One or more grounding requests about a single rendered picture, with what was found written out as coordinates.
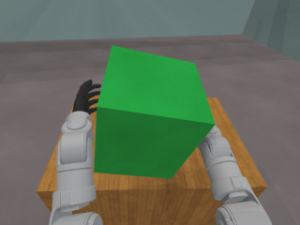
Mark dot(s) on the pedestal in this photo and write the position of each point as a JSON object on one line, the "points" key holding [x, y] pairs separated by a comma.
{"points": [[184, 199]]}

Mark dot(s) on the left robot upper arm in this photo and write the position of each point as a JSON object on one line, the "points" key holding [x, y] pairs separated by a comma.
{"points": [[87, 218]]}

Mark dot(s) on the right robot forearm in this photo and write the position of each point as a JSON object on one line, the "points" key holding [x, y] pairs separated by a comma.
{"points": [[227, 183]]}

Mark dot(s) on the carton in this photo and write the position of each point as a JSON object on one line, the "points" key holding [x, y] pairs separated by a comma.
{"points": [[152, 113]]}

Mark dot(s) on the left robot hand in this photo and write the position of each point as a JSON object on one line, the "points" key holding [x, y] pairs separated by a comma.
{"points": [[82, 102]]}

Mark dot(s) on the left robot forearm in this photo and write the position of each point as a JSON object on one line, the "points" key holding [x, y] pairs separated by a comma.
{"points": [[75, 187]]}

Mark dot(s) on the right robot upper arm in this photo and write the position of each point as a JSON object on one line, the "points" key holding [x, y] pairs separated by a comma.
{"points": [[241, 213]]}

